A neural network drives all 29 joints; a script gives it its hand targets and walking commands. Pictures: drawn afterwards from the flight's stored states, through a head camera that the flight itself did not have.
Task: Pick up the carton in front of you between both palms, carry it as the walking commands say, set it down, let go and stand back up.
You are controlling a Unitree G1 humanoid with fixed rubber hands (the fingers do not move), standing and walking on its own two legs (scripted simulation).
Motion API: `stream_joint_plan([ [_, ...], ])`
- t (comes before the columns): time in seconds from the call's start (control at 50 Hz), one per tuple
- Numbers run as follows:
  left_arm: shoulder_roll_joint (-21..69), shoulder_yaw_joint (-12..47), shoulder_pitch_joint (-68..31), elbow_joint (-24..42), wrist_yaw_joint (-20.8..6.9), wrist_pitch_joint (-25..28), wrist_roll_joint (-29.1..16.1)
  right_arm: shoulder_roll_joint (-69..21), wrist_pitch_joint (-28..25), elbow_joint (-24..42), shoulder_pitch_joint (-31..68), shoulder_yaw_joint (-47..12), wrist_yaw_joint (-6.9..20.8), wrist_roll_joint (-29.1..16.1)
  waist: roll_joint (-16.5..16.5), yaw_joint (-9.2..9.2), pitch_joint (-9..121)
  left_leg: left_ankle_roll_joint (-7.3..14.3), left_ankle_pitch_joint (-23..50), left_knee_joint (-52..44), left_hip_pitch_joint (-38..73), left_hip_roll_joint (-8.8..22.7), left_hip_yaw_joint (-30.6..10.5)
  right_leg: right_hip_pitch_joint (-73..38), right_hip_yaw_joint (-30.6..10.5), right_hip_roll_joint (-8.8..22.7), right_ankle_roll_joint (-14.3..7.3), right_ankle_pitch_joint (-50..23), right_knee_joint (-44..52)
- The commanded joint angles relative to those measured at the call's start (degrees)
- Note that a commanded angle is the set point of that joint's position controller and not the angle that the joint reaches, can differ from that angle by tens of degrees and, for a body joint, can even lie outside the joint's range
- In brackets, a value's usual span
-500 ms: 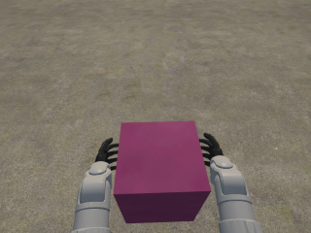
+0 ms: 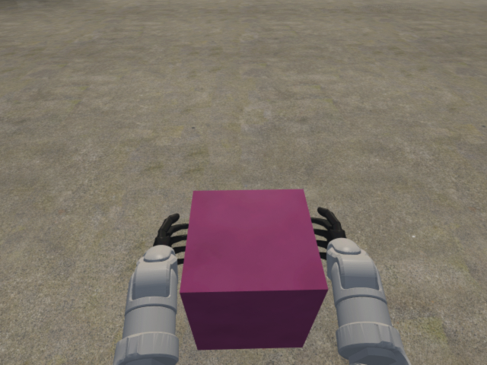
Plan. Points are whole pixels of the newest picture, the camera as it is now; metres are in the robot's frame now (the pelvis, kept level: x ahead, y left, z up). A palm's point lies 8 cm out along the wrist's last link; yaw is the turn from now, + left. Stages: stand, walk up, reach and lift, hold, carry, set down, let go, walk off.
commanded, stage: hold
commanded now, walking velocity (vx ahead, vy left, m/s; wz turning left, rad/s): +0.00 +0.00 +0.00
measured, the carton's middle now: (249, 271) +0.31 +0.00 -0.03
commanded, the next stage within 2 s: set down in 0.12 s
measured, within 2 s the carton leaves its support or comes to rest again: neither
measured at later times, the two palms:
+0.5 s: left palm (168, 245) +0.35 +0.16 +0.00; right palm (319, 238) +0.35 -0.14 +0.01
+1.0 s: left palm (176, 276) +0.39 +0.18 -0.19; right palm (294, 272) +0.39 -0.12 -0.18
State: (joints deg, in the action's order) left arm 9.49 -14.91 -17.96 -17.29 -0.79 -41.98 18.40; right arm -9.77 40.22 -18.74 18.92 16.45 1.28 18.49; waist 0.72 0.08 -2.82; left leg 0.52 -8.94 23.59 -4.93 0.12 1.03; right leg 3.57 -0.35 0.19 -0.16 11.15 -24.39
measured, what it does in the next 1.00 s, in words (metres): lowers itself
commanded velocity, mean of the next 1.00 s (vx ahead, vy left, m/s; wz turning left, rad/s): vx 0.00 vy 0.00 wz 0.00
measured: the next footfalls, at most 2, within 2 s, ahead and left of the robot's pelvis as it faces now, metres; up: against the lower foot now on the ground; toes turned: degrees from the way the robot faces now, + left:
none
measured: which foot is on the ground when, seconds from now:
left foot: down 0.00-1.00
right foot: down 0.00-1.00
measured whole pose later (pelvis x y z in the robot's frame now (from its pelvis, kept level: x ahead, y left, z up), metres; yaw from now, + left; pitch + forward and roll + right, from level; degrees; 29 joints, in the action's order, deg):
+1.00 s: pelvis -0.02 +0.00 -0.12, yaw +0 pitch +35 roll -1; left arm 2.2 -23.2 -39.8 -33.1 -2.9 -12.2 13.5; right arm -11.8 10.9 -27.3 36.7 25.5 -4.9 12.4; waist 2.0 -1.2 7.4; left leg -0.2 -20.9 66.7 -80.7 -0.7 -2.0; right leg 78.6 -1.8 -2.3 1.1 23.4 -67.1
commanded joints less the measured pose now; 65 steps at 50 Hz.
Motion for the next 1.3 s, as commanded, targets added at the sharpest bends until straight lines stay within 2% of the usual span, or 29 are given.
stream_joint_plan([
  [0.0, 54.6, 29.1, -32.3, 0.2, -15.3, 2.8, -15.2, -53.8, -1.9, -1.8, 29.6, -28.1, 15.6, -14.3, -0.6, 0.39, 10.4, 0.7, -11.6, -5.2, 5.4, -3.5, -5.1, 6.7, -3.8, -3.7, -2.0, 11.3, 7.2],
  [0.16, 54.8, 26.5, -35.2, -3.3, -15.6, 2.9, -14.2, -53.0, -2.2, -4.6, 33.5, -25.5, 16.3, -13.4, -1.8, 0.06, 9.1, 0.8, -13.9, -6.6, 4.0, -2.5, -6.2, 5.5, -3.4, -4.1, -1.8, 10.1, 6.0],
  [0.26, 53.0, 20.6, -39.4, -9.2, -15.4, 4.8, -11.0, -52.2, -3.9, -9.3, 38.2, -20.4, 15.5, -10.3, -0.7, -0.38, 6.9, 1.1, -14.8, -4.6, 3.0, -2.9, -5.8, 8.3, -3.2, -4.0, -1.8, 11.9, 4.5],
  [0.36, 46.3, 10.9, -41.5, -15.2, -13.6, 9.1, -4.7, -48.4, -7.7, -14.7, 39.7, -11.0, 12.2, -4.2, -0.3, -0.87, 5.1, 1.4, -11.4, -0.7, -0.7, -3.8, -4.9, 12.5, -3.3, -4.4, -1.7, 10.6, 1.4],
  [0.46, 36.1, 3.9, -36.6, -16.8, -11.8, 16.0, 1.1, -41.8, -14.2, -15.8, 34.0, -4.1, 8.9, 1.1, -0.2, -1.44, 7.6, 1.8, -1.0, 5.5, -8.0, -4.9, -4.1, 17.7, -3.2, -5.5, -0.5, 2.4, -4.0],
  [0.52, 34.4, 5.4, -33.7, -16.6, -11.9, 22.0, 0.8, -40.9, -20.3, -14.8, 30.9, -5.9, 8.0, 0.5, -0.2, -1.36, 13.6, 1.2, 6.9, 9.9, -12.5, -5.7, -3.7, 21.4, -3.2, -6.2, 0.4, -5.0, -7.8],
  [0.62, 38.2, 16.0, -36.1, -14.9, -12.7, 32.3, -4.8, -47.0, -30.6, -13.1, 32.4, -17.2, 6.8, -5.3, -0.3, -1.4, 32.9, 0.4, 18.5, 19.9, -18.6, -6.6, -3.8, 26.7, -3.3, -7.6, 1.4, -16.6, -17.4],
  [0.7, 39.3, 23.7, -38.5, -12.7, -12.1, 37.0, -8.9, -48.4, -35.7, -10.2, 35.2, -27.0, 4.7, -9.2, -1.4, -2.4, 52.0, -0.1, 27.6, 28.2, -23.5, -6.8, -4.6, 31.8, -4.0, -7.9, 2.4, -26.0, -25.9],
  [0.74, 39.3, 26.1, -39.0, -11.5, -11.6, 37.6, -10.1, -48.1, -36.4, -8.6, 35.7, -29.5, 3.8, -9.9, -1.5, -2.55, 58.0, -0.4, 30.2, 31.4, -24.9, -6.7, -4.7, 36.7, -3.7, -8.1, 2.9, -26.2, -28.6],
  [0.82, 40.1, 26.8, -41.5, -11.4, -11.4, 36.1, -10.5, -48.5, -34.8, -7.9, 38.0, -30.3, 3.4, -10.1, -1.2, -2.24, 60.2, -1.1, 21.4, 34.7, -32.3, -7.3, -3.5, 45.8, -1.9, -9.2, 3.4, -15.3, -32.3],
  [0.9, 41.0, 24.2, -46.6, -14.2, -12.8, 32.5, -9.9, -50.0, -31.0, -11.0, 42.3, -26.9, 4.5, -9.6, -1.0, -2.06, 55.3, -1.0, 6.4, 37.0, -43.2, -7.7, -2.4, 53.7, -0.7, -9.7, 3.1, -2.8, -35.6],
  [0.96, 41.6, 21.4, -49.6, -16.9, -13.7, 29.8, -8.8, -50.6, -28.4, -13.4, 46.2, -23.7, 5.6, -9.2, -1.4, -2.51, 53.0, -0.8, 0.5, 39.3, -48.6, -7.9, -2.0, 59.6, 0.0, -10.1, 2.8, 3.0, -38.3],
  [1.08, 41.9, 18.1, -56.3, -20.4, -14.3, 27.3, -8.2, -51.0, -26.1, -16.4, 54.6, -19.9, 6.3, -9.1, -1.5, -2.91, 56.1, -0.8, -2.1, 45.6, -55.8, -8.2, -1.4, 68.7, 1.1, -10.7, 2.7, 6.1, -45.0],
  [1.28, 40.2, 19.2, -66.5, -21.6, -13.4, 26.4, -11.0, -49.1, -25.7, -17.0, 65.6, -19.7, 4.6, -11.6, -2.2, -3.35, 65.8, -1.6, -1.4, 56.0, -62.9, -8.7, -0.3, 78.3, 3.0, -11.9, 3.0, 6.6, -56.1],
])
